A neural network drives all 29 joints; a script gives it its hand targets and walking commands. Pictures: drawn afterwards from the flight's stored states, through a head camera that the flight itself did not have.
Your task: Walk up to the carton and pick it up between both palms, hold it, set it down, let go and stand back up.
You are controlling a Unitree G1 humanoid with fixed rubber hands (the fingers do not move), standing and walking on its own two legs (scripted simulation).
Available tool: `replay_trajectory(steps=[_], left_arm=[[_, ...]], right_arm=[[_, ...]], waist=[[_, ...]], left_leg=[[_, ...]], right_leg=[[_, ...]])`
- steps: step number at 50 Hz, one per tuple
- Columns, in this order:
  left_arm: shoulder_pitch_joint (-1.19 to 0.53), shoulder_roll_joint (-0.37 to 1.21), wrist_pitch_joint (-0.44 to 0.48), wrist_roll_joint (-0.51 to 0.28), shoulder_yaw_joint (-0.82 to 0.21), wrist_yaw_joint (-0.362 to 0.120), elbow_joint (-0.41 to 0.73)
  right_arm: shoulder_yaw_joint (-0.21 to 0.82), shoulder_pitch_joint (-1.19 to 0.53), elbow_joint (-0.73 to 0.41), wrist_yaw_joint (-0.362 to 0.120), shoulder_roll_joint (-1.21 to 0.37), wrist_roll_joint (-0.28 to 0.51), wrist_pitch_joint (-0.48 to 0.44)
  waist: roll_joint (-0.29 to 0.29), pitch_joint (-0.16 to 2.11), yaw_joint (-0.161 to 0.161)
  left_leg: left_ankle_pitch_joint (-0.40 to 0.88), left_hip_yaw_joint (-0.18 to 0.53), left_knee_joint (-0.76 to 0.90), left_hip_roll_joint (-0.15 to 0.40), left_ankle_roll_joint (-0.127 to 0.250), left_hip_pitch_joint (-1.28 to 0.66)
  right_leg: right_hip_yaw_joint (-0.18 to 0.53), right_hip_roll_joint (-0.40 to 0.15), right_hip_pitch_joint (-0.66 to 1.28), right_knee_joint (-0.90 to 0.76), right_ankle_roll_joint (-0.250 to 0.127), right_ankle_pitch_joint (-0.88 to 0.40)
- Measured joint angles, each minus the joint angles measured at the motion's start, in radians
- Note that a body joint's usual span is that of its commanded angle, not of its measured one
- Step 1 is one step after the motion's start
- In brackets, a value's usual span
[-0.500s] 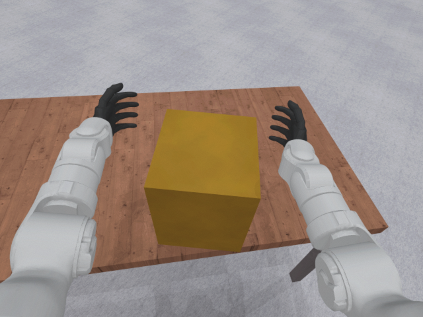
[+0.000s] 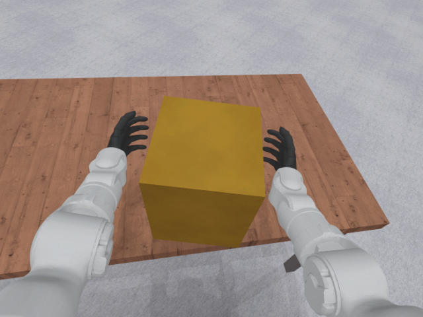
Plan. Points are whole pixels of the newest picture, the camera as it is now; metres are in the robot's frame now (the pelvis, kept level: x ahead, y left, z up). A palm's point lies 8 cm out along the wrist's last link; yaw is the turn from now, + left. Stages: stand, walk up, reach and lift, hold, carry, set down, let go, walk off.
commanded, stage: reach and lift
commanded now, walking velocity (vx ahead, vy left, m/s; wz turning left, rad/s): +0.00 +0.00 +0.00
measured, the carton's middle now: (203, 176) +0.41 -0.01 -0.02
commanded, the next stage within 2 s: none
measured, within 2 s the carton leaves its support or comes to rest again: neither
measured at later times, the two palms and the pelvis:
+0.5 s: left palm (127, 156) +0.45 +0.14 +0.02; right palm (280, 176) +0.38 -0.17 +0.02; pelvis -0.02 +0.01 -0.02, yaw +0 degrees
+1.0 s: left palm (132, 155) +0.45 +0.13 +0.02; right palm (270, 176) +0.38 -0.15 +0.02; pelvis +0.00 +0.02 +0.00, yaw -1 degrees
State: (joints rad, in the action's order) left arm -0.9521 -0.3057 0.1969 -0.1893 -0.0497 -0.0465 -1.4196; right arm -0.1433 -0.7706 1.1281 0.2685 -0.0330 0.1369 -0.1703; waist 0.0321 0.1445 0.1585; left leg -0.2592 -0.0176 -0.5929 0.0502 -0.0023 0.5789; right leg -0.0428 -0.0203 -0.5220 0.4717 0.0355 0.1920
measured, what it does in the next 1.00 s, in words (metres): stands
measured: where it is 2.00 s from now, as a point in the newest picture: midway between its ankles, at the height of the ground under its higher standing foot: outside the picture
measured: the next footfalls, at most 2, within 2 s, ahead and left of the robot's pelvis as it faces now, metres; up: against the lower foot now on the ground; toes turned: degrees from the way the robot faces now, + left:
none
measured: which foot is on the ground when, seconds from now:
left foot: down 0.00-1.00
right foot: down 0.00-1.00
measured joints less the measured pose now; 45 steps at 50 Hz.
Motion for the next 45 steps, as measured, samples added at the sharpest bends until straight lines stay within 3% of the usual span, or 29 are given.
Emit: replay_trajectory(steps=[6,13,21,29,40,45], left_arm=[[-0.027,0.007,0.055,0.032,0.042,-0.003,-0.083],[-0.044,0.003,0.113,0.032,0.054,0.001,-0.080],[-0.076,0.024,0.113,0.029,0.032,0.008,-0.099],[-0.121,0.051,0.123,0.023,0.007,0.022,-0.130],[-0.111,0.080,0.115,0.190,0.161,0.051,-0.076],[-0.090,0.105,0.147,0.332,0.288,0.054,-0.076]], right_arm=[[-0.017,-0.031,0.066,-0.002,0.013,-0.020,-0.072],[-0.015,-0.051,0.108,-0.005,0.025,-0.016,-0.152],[-0.014,-0.059,0.129,-0.013,0.033,0.000,-0.162],[-0.087,-0.131,0.142,-0.018,0.002,-0.061,-0.137],[-0.223,-0.106,0.120,-0.020,-0.036,-0.192,-0.181],[-0.372,-0.059,0.076,-0.045,-0.076,-0.335,-0.223]], waist=[[-0.027,0.013,0.002],[-0.041,0.038,0.005],[-0.041,0.055,0.003],[-0.040,0.052,0.015],[-0.020,0.034,0.004],[-0.022,0.009,-0.006]], left_leg=[[-0.015,0.003,-0.054,-0.004,0.005,0.092],[-0.027,0.004,-0.108,-0.005,0.008,0.183],[-0.032,0.003,-0.141,-0.002,0.014,0.226],[-0.030,0.000,-0.160,-0.014,0.022,0.262],[-0.035,-0.006,-0.144,-0.009,0.024,0.242],[-0.034,-0.002,-0.112,-0.008,0.025,0.185]], right_leg=[[0.000,-0.006,-0.094,0.061,0.007,0.019],[0.001,-0.008,-0.184,0.115,0.010,0.031],[0.004,-0.005,-0.221,0.131,0.013,0.026],[0.008,-0.018,-0.261,0.162,0.018,0.032],[0.013,-0.012,-0.237,0.131,0.020,0.025],[0.007,-0.009,-0.171,0.081,0.023,0.016]])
